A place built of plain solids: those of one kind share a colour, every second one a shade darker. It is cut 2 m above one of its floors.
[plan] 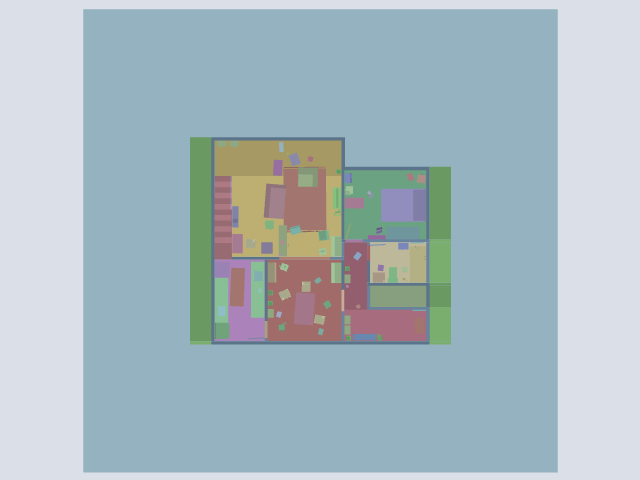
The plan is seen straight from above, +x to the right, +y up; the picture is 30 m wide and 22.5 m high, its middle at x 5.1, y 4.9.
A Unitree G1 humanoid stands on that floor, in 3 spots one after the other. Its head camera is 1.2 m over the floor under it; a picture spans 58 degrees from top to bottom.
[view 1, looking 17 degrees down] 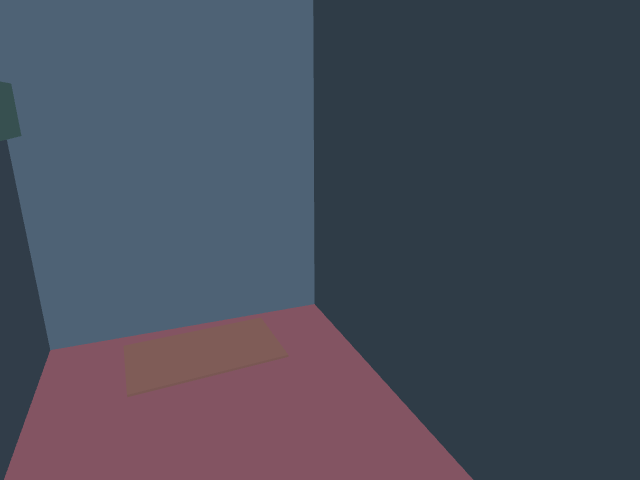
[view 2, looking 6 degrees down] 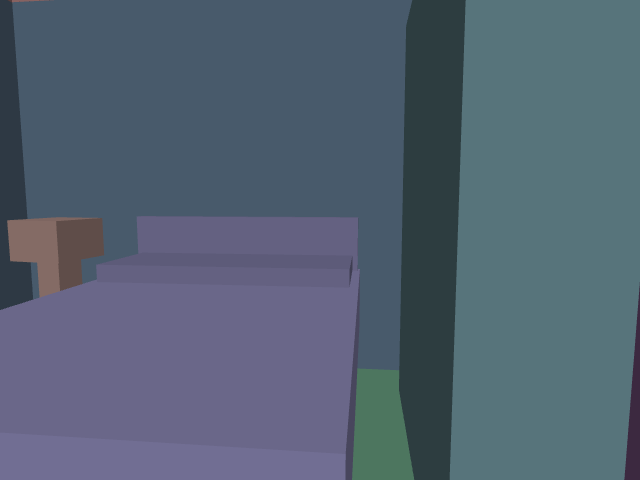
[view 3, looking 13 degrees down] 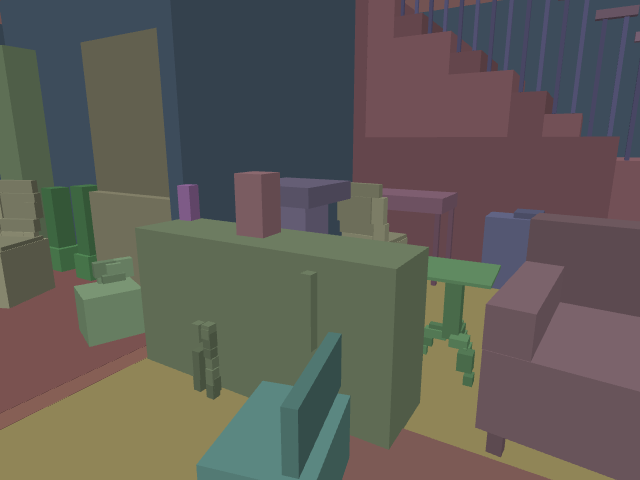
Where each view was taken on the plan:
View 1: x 7.72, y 1.07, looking -22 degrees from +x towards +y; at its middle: wall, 2.56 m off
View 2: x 7.17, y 5.72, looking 6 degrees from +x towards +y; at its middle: double_bed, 2.86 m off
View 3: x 4.97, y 6.12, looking -149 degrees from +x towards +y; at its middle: cube_shelf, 2.00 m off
